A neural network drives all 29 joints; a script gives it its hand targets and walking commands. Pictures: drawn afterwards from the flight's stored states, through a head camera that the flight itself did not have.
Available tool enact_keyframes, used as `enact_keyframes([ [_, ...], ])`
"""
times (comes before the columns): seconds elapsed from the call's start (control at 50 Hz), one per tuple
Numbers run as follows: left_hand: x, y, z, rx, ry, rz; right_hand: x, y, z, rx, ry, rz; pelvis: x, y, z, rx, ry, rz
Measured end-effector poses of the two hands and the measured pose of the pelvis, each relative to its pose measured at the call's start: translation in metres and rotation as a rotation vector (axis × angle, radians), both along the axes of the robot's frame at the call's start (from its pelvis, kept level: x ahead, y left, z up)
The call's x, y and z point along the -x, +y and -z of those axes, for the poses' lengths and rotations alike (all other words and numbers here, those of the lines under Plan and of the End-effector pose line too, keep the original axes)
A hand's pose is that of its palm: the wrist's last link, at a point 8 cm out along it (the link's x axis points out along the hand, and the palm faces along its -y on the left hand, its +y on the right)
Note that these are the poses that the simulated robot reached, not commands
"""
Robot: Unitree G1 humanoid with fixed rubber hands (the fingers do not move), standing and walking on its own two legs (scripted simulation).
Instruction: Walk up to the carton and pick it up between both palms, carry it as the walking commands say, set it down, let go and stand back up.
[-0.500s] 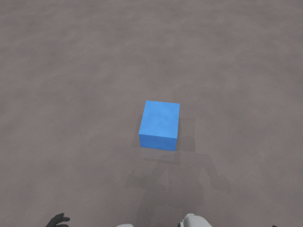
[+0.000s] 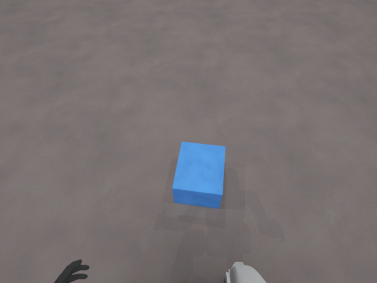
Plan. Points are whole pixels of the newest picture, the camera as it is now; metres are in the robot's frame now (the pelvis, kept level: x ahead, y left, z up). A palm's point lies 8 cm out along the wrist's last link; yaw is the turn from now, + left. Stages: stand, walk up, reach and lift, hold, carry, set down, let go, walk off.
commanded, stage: walk up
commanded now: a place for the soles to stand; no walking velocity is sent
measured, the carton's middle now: (199, 174) +0.72 -0.03 -0.67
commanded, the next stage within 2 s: none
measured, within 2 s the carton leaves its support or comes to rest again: neither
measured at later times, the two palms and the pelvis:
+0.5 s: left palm (73, 246) +0.21 +0.30 -0.10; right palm (353, 270) +0.16 -0.32 -0.09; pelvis +0.12 -0.01 +0.00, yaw -1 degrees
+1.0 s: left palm (84, 203) +0.32 +0.30 -0.10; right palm (328, 208) +0.29 -0.32 -0.08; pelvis +0.24 +0.00 +0.00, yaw -2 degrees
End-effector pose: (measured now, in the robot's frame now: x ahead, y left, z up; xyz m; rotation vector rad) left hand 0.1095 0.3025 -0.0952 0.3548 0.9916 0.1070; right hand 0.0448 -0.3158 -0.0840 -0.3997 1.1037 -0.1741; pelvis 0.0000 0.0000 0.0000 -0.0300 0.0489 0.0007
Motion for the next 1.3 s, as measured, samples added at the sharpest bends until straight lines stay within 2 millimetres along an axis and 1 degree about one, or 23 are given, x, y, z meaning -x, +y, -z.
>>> enact_keyframes([
  [0.04, -0.012, -0.006, 0.002, -0.015, -0.012, 0.002, -0.012, -0.008, 0.009, -0.012, -0.007, 0.006, -0.011, -0.008, 0.007, -0.011, -0.006, 0.001],
  [0.06, -0.016, -0.008, 0.006, -0.027, -0.022, 0.0, -0.019, -0.012, 0.017, -0.015, -0.015, 0.006, -0.017, -0.013, 0.013, -0.02, -0.019, -0.001],
  [0.1, -0.017, -0.013, 0.01, -0.035, -0.009, -0.003, -0.037, -0.015, 0.023, -0.027, -0.044, 0.016, -0.025, -0.016, 0.017, -0.016, -0.05, 0.008],
  [0.2, -0.012, -0.009, 0.005, -0.047, 0.032, -0.019, -0.082, -0.01, 0.017, -0.037, -0.121, 0.006, -0.047, -0.014, 0.012, -0.009, -0.08, 0.014],
  [0.24, -0.014, -0.005, 0.007, -0.042, 0.05, -0.023, -0.094, -0.007, 0.014, -0.03, -0.129, 0.001, -0.056, -0.009, 0.012, -0.004, -0.079, 0.015],
  [0.28, -0.02, 0.001, 0.012, -0.031, 0.069, -0.027, -0.102, -0.002, 0.013, -0.018, -0.119, -0.005, -0.065, -0.003, 0.013, 0.006, -0.067, 0.013],
  [0.32, -0.031, 0.005, 0.019, -0.025, 0.081, -0.029, -0.105, 0.003, 0.015, -0.003, -0.099, -0.012, -0.074, 0.002, 0.017, 0.006, -0.066, 0.015],
  [0.34, -0.037, 0.006, 0.018, -0.022, 0.083, -0.03, -0.104, 0.003, 0.014, -0.001, -0.086, -0.007, -0.08, 0.004, 0.015, 0.008, -0.064, 0.015],
  [0.42, -0.069, 0.003, 0.008, -0.016, 0.07, -0.024, -0.102, 0.0, 0.004, 0.006, -0.024, 0.014, -0.101, 0.002, 0.004, 0.007, -0.044, 0.014],
  [0.5, -0.102, -0.006, 0.002, -0.014, 0.059, -0.01, -0.111, -0.008, 0.004, -0.003, 0.019, 0.022, -0.121, -0.006, 0.0, -0.003, -0.021, 0.014],
  [0.56, -0.125, -0.016, 0.002, -0.026, 0.038, 0.0, -0.128, -0.017, 0.012, -0.016, 0.018, 0.027, -0.138, -0.017, 0.005, -0.015, -0.01, 0.017],
  [0.6, -0.134, -0.02, 0.009, -0.047, 0.023, 0.001, -0.143, -0.026, 0.024, -0.021, -0.002, 0.032, -0.15, -0.025, 0.016, -0.028, -0.033, 0.019],
  [0.62, -0.135, -0.023, 0.011, -0.05, 0.028, 0.0, -0.152, -0.028, 0.027, -0.025, -0.015, 0.038, -0.155, -0.027, 0.019, -0.025, -0.045, 0.023],
  [0.66, -0.136, -0.024, 0.009, -0.05, 0.042, -0.004, -0.173, -0.027, 0.026, -0.034, -0.051, 0.039, -0.165, -0.027, 0.016, -0.018, -0.063, 0.03],
  [0.72, -0.139, -0.02, 0.005, -0.062, 0.056, -0.017, -0.202, -0.024, 0.021, -0.036, -0.091, 0.026, -0.179, -0.025, 0.013, -0.02, -0.074, 0.027],
  [0.8, -0.148, -0.011, 0.009, -0.054, 0.08, -0.02, -0.23, -0.016, 0.017, -0.027, -0.116, 0.02, -0.197, -0.016, 0.013, -0.012, -0.074, 0.029],
  [0.84, -0.155, -0.005, 0.014, -0.04, 0.095, -0.019, -0.24, -0.009, 0.015, -0.016, -0.112, 0.018, -0.206, -0.009, 0.015, -0.001, -0.062, 0.028],
  [0.88, -0.165, 0.0, 0.019, -0.029, 0.104, -0.021, -0.244, -0.003, 0.014, -0.002, -0.103, 0.006, -0.216, -0.002, 0.016, 0.002, -0.061, 0.028],
  [0.96, -0.195, 0.002, 0.013, -0.02, 0.087, -0.016, -0.245, -0.002, 0.003, 0.008, -0.063, 0.022, -0.234, 0.001, 0.006, 0.008, -0.047, 0.029],
  [1.04, -0.225, -0.003, 0.007, -0.018, 0.067, -0.006, -0.249, -0.006, 0.001, 0.006, -0.022, 0.028, -0.249, -0.003, 0.002, 0.004, -0.03, 0.028],
  [1.14, -0.258, -0.018, 0.003, -0.031, 0.029, 0.009, -0.265, -0.019, 0.01, -0.011, -0.015, 0.034, -0.268, -0.017, 0.006, -0.015, -0.022, 0.031],
  [1.2, -0.264, -0.024, 0.01, -0.05, 0.018, 0.006, -0.282, -0.027, 0.024, -0.022, -0.036, 0.042, -0.281, -0.027, 0.017, -0.021, -0.055, 0.035],
  [1.3, -0.265, -0.018, 0.004, -0.067, 0.041, -0.012, -0.322, -0.023, 0.02, -0.032, -0.094, 0.032, -0.301, -0.024, 0.012, -0.015, -0.078, 0.034],
])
